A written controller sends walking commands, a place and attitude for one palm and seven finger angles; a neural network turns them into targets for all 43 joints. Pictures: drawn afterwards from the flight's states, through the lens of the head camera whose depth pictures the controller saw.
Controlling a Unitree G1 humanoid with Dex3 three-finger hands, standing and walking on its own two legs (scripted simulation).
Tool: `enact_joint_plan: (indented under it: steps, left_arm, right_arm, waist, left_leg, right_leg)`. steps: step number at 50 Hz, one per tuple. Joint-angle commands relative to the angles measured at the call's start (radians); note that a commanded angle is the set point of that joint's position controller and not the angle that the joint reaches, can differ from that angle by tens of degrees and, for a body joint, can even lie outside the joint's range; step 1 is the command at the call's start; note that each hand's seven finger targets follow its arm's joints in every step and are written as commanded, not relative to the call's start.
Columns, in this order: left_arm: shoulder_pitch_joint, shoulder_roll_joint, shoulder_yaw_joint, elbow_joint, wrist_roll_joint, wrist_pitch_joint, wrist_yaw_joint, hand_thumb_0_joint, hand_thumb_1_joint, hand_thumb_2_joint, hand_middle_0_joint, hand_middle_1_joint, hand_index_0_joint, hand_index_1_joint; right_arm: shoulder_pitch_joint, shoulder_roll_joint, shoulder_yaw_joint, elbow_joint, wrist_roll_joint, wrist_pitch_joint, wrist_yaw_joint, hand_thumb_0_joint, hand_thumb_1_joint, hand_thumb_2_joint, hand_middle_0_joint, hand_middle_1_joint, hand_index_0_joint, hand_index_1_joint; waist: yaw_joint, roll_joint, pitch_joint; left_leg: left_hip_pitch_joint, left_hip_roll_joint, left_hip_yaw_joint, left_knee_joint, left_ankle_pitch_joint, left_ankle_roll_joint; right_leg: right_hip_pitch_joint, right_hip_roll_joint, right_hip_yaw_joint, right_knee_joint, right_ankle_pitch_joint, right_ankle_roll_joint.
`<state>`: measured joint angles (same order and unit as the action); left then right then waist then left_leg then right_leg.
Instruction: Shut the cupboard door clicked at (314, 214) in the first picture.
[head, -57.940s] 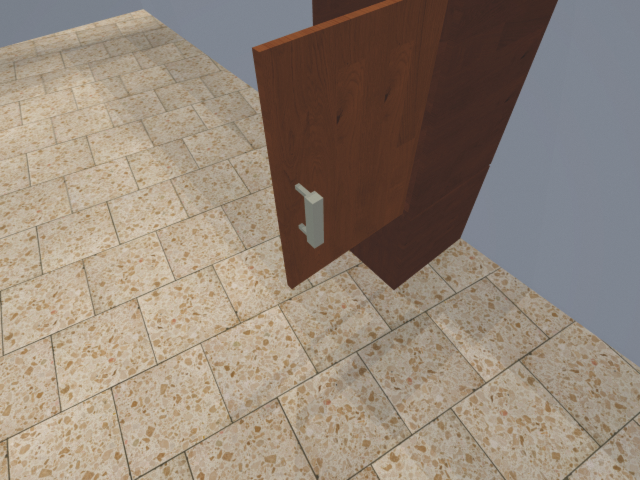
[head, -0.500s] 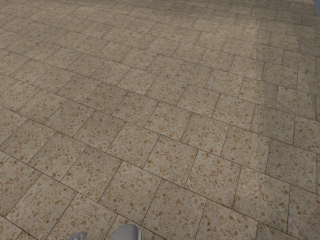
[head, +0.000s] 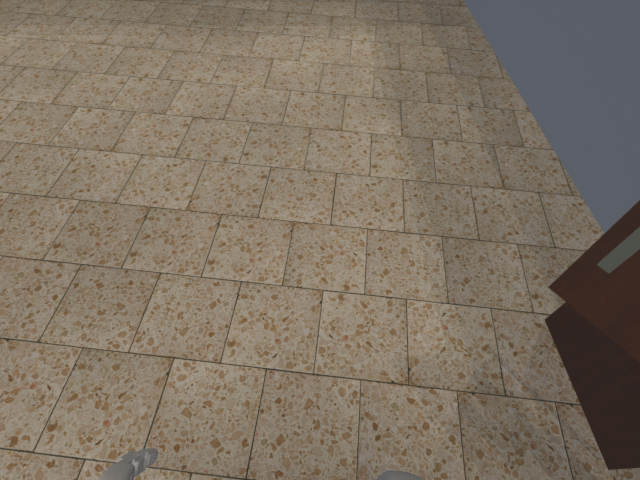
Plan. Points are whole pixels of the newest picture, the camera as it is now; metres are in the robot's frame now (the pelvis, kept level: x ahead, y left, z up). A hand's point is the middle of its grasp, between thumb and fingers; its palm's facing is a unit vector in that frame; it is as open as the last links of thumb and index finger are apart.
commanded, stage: turn to face it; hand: left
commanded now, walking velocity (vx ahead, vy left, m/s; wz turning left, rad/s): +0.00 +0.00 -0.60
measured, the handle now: (635, 240) +0.53 -0.54 -0.08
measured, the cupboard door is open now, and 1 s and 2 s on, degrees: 34 34 34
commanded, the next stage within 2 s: take the last steps up to it in 1.42 s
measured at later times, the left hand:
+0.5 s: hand (202, 459) +0.16 +0.18 -0.18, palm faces -0.24 -0.95 -0.19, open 7.4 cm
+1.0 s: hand (272, 409) +0.23 +0.08 -0.15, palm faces -0.54 -0.79 -0.28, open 7.4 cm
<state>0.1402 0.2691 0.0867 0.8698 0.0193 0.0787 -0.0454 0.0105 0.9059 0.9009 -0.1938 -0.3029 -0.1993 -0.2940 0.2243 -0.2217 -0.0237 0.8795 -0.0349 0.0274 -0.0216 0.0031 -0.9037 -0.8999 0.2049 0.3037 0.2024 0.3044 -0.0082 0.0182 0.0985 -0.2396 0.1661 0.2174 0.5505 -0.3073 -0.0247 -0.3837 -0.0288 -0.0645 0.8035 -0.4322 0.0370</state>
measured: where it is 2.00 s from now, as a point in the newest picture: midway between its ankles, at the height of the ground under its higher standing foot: outside the picture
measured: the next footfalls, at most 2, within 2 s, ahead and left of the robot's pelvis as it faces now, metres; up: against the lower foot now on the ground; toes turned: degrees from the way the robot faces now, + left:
right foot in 0.06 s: +0.04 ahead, -0.13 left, +0.00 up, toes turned -7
left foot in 0.44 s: +0.12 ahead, +0.11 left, +0.00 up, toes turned -12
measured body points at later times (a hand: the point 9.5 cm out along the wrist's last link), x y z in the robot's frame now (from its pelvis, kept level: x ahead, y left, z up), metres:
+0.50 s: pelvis +0.03 +0.01 -0.01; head +0.08 +0.02 +0.44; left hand +0.17 +0.23 -0.17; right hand +0.06 -0.27 -0.12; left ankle +0.08 +0.11 -0.74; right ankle -0.02 -0.12 -0.71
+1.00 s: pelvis +0.03 -0.03 +0.00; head +0.07 -0.09 +0.45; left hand +0.26 +0.13 -0.13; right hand -0.06 -0.30 -0.15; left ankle +0.09 +0.10 -0.66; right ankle -0.04 -0.11 -0.74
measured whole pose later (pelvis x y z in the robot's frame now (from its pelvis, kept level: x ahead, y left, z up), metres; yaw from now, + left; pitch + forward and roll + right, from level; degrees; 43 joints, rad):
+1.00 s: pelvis +0.03 -0.03 +0.00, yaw -35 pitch +1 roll +1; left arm 0.17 0.21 0.05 0.88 0.01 0.03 0.00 0.01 0.90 0.90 -0.20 -0.30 -0.20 -0.29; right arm 0.18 -0.28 -0.05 0.90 -0.02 0.07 -0.02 0.01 -0.91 -0.90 0.20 0.30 0.20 0.30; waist -0.01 0.04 0.10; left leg -0.50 0.09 0.06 1.09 -0.44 -0.09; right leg -0.25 0.01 0.01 0.52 -0.29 -0.03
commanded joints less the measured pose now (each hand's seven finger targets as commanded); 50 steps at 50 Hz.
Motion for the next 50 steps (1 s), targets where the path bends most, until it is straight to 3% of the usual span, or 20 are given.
enact_joint_plan:
  steps: [1, 2, 3, 5, 6, 10, 16, 19, 20, 22, 23, 27, 36, 39, 40, 41, 42, 43, 46, 50]
  left_arm:
    - [0.075, 0.067, 0.015, -0.057, 0.002, -0.04, 0.003, 0.0, 0.9, 0.9, -0.2, -0.3, -0.2, -0.3]
    - [0.148, 0.154, 0.029, -0.035, 0.01, -0.054, 0.013, 0.0, 0.9, 0.9, -0.2, -0.3, -0.2, -0.3]
    - [0.196, 0.254, 0.05, -0.017, 0.012, -0.064, 0.03, 0.0, 0.9, 0.9, -0.2, -0.3, -0.2, -0.3]
    - [0.162, 0.221, 0.041, -0.029, -0.002, -0.054, 0.049, 0.0, 0.9, 0.9, -0.2, -0.3, -0.2, -0.3]
    - [0.104, 0.194, 0.042, -0.041, 0.001, -0.057, 0.057, 0.0, 0.9, 0.9, -0.2, -0.3, -0.2, -0.3]
    - [0.029, 0.153, 0.021, -0.069, 0.002, -0.058, 0.057, 0.0, 0.9, 0.9, -0.2, -0.3, -0.2, -0.3]
    - [0.036, 0.174, 0.03, -0.064, 0.01, -0.051, 0.049, 0.0, 0.9, 0.9, -0.2, -0.3, -0.2, -0.3]
    - [-0.008, 0.162, 0.033, -0.07, 0.004, -0.043, 0.047, 0.0, 0.9, 0.9, -0.2, -0.3, -0.2, -0.3]
    - [-0.017, 0.139, 0.027, -0.077, -0.004, -0.038, 0.045, 0.0, 0.9, 0.9, -0.2, -0.3, -0.2, -0.3]
    - [0.015, 0.05, 0.009, -0.104, -0.013, -0.035, 0.031, 0.0, 0.9, 0.9, -0.2, -0.3, -0.2, -0.3]
    - [-0.001, 0.087, 0.01, -0.106, -0.004, -0.034, 0.03, 0.0, 0.9, 0.9, -0.2, -0.3, -0.2, -0.3]
    - [0.022, 0.074, 0.026, -0.064, 0.001, -0.021, 0.005, 0.0, 0.9, 0.9, -0.2, -0.3, -0.2, -0.3]
    - [-0.039, 0.03, 0.005, -0.084, -0.001, -0.027, -0.003, 0.0, 0.9, 0.9, -0.2, -0.3, -0.2, -0.3]
    - [0.047, 0.054, 0.01, -0.057, 0.0, -0.038, 0.002, 0.0, 0.9, 0.9, -0.2, -0.3, -0.2, -0.3]
    - [0.118, 0.111, 0.02, -0.034, 0.004, -0.048, 0.009, 0.0, 0.9, 0.9, -0.2, -0.3, -0.2, -0.3]
    - [0.173, 0.224, 0.042, -0.018, 0.014, -0.062, 0.024, 0.0, 0.9, 0.9, -0.2, -0.3, -0.2, -0.3]
    - [0.21, 0.259, 0.047, -0.005, -0.001, -0.058, 0.039, 0.0, 0.9, 0.9, -0.2, -0.3, -0.2, -0.3]
    - [0.201, 0.244, 0.045, -0.008, -0.004, -0.054, 0.047, 0.0, 0.9, 0.9, -0.2, -0.3, -0.2, -0.3]
    - [0.072, 0.154, 0.025, -0.036, -0.005, -0.058, 0.06, 0.0, 0.9, 0.9, -0.2, -0.3, -0.2, -0.3]
    - [0.055, 0.154, 0.022, -0.05, 0.0, -0.062, 0.058, 0.0, 0.9, 0.9, -0.2, -0.3, -0.2, -0.3]
  right_arm:
    - [-0.005, -0.223, -0.078, -0.058, 0.012, -0.015, -0.002, 0.0, -0.9, -0.9, 0.2, 0.3, 0.2, 0.3]
    - [0.001, -0.175, -0.071, -0.072, 0.023, -0.013, 0.004, 0.0, -0.9, -0.9, 0.2, 0.3, 0.2, 0.3]
    - [-0.056, -0.095, -0.047, -0.124, 0.021, -0.013, 0.007, 0.0, -0.9, -0.9, 0.2, 0.3, 0.2, 0.3]
    - [-0.093, -0.117, -0.046, -0.122, 0.023, 0.005, -0.005, 0.0, -0.9, -0.9, 0.2, 0.3, 0.2, 0.3]
    - [-0.073, -0.117, -0.046, -0.107, 0.019, 0.002, -0.01, 0.0, -0.9, -0.9, 0.2, 0.3, 0.2, 0.3]
    - [-0.049, -0.117, -0.046, -0.069, 0.019, 0.008, 0.004, 0.0, -0.9, -0.9, 0.2, 0.3, 0.2, 0.3]
    - [-0.065, -0.104, -0.044, -0.09, 0.025, 0.0, 0.003, 0.0, -0.9, -0.9, 0.2, 0.3, 0.2, 0.3]
    - [0.029, -0.105, -0.043, -0.065, 0.029, -0.014, -0.007, 0.0, -0.9, -0.9, 0.2, 0.3, 0.2, 0.3]
    - [0.063, -0.128, -0.047, -0.053, 0.028, -0.022, -0.011, 0.0, -0.9, -0.9, 0.2, 0.3, 0.2, 0.3]
    - [0.103, -0.285, -0.074, -0.067, 0.008, -0.031, -0.018, 0.0, -0.9, -0.9, 0.2, 0.3, 0.2, 0.3]
    - [0.084, -0.28, -0.066, -0.081, 0.006, -0.025, -0.016, 0.0, -0.9, -0.9, 0.2, 0.3, 0.2, 0.3]
    - [-0.037, -0.196, -0.044, -0.107, 0.0, -0.03, -0.025, 0.0, -0.9, -0.9, 0.2, 0.3, 0.2, 0.3]
    - [0.043, -0.221, -0.07, -0.052, 0.002, -0.021, -0.009, 0.0, -0.9, -0.9, 0.2, 0.3, 0.2, 0.3]
    - [0.011, -0.232, -0.077, -0.049, 0.01, -0.016, -0.002, 0.0, -0.9, -0.9, 0.2, 0.3, 0.2, 0.3]
    - [0.002, -0.208, -0.077, -0.059, 0.019, -0.015, 0.003, 0.0, -0.9, -0.9, 0.2, 0.3, 0.2, 0.3]
    - [-0.036, -0.118, -0.055, -0.104, 0.024, -0.013, 0.006, 0.0, -0.9, -0.9, 0.2, 0.3, 0.2, 0.3]
    - [-0.085, -0.132, -0.048, -0.126, 0.021, -0.002, -0.004, 0.0, -0.9, -0.9, 0.2, 0.3, 0.2, 0.3]
    - [-0.087, -0.138, -0.046, -0.127, 0.023, 0.004, -0.007, 0.0, -0.9, -0.9, 0.2, 0.3, 0.2, 0.3]
    - [-0.083, -0.145, -0.047, -0.085, 0.02, 0.001, -0.007, 0.0, -0.9, -0.9, 0.2, 0.3, 0.2, 0.3]
    - [-0.055, -0.115, -0.045, -0.066, 0.02, 0.011, 0.004, 0.0, -0.9, -0.9, 0.2, 0.3, 0.2, 0.3]
  waist:
    - [0.043, 0.136, -0.182]
    - [0.075, -0.095, -0.224]
    - [0.104, -0.361, -0.192]
    - [0.081, -0.201, -0.12]
    - [0.049, -0.311, -0.14]
    - [0.012, -0.175, -0.152]
    - [0.019, -0.169, -0.129]
    - [-0.026, -0.156, -0.148]
    - [-0.042, -0.112, -0.151]
    - [-0.045, 0.327, -0.168]
    - [-0.042, 0.222, -0.141]
    - [0.013, 0.183, -0.116]
    - [-0.033, 0.21, -0.157]
    - [0.022, 0.163, -0.178]
    - [0.055, 0.044, -0.204]
    - [0.09, -0.313, -0.189]
    - [0.11, -0.33, -0.184]
    - [0.093, -0.227, -0.154]
    - [0.034, -0.242, -0.146]
    - [0.013, -0.154, -0.173]
  left_leg:
    - [0.04, 0.16, -0.071, 0.058, 0.358, 0.057]
    - [-0.107, 0.074, -0.014, 0.249, 0.164, -0.004]
    - [-0.37, -0.079, -0.022, 0.496, -0.341, -0.052]
    - [-0.435, -0.047, -0.209, 0.641, -0.274, -0.041]
    - [-0.463, -0.038, -0.215, 0.646, -0.232, -0.05]
    - [-0.297, -0.068, -0.193, 0.522, -0.103, -0.067]
    - [-0.197, -0.114, -0.186, 0.268, -0.111, -0.06]
    - [-0.021, -0.136, -0.184, 0.018, 0.021, -0.049]
    - [0.106, -0.114, -0.198, -0.114, 0.094, -0.041]
    - [0.197, 0.29, -0.601, -0.3, 0.159, 0.123]
    - [0.1, 0.331, -0.589, -0.282, 0.186, 0.179]
    - [0.075, 0.186, -0.308, -0.225, 0.363, 0.154]
    - [0.155, 0.202, -0.147, -0.13, 0.451, 0.142]
    - [0.077, 0.173, -0.08, 0.009, 0.396, 0.072]
    - [-0.026, 0.121, -0.045, 0.143, 0.266, 0.019]
    - [-0.309, -0.033, 0.008, 0.363, -0.241, -0.045]
    - [-0.386, -0.076, -0.118, 0.542, -0.373, -0.05]
    - [-0.403, -0.053, -0.187, 0.607, -0.317, -0.047]
    - [-0.404, -0.04, -0.221, 0.609, -0.159, -0.064]
    - [-0.307, -0.084, -0.193, 0.497, -0.077, -0.074]
  right_leg:
    - [0.218, 0.029, -0.031, -0.331, 0.246, -0.033]
    - [0.388, -0.114, 0.153, -0.437, 0.418, -0.086]
    - [0.452, -0.336, 0.479, -0.448, 0.78, -0.201]
    - [0.361, -0.328, 0.408, -0.456, 0.701, -0.27]
    - [0.377, -0.281, 0.423, -0.446, 0.686, -0.254]
    - [0.241, -0.183, 0.287, -0.424, 0.637, -0.214]
    - [0.177, -0.177, 0.39, -0.435, 0.474, -0.226]
    - [0.099, -0.135, 0.404, -0.359, 0.45, -0.171]
    - [0.004, -0.084, 0.372, -0.308, 0.369, -0.125]
    - [-0.211, 0.108, 0.116, 0.092, -0.183, -0.019]
    - [-0.169, 0.047, 0.141, 0.242, -0.183, -0.02]
    - [-0.171, 0.01, 0.093, 0.366, -0.053, 0.015]
    - [-0.032, 0.02, -0.029, -0.021, -0.015, 0.004]
    - [0.163, 0.042, -0.051, -0.298, 0.198, -0.024]
    - [0.309, -0.026, 0.046, -0.412, 0.336, -0.054]
    - [0.455, -0.276, 0.4, -0.475, 0.634, -0.156]
    - [0.404, -0.37, 0.492, -0.45, 0.847, -0.252]
    - [0.373, -0.365, 0.439, -0.441, 0.822, -0.277]
    - [0.359, -0.222, 0.321, -0.396, 0.826, -0.232]
    - [0.291, -0.176, 0.295, -0.419, 0.683, -0.217]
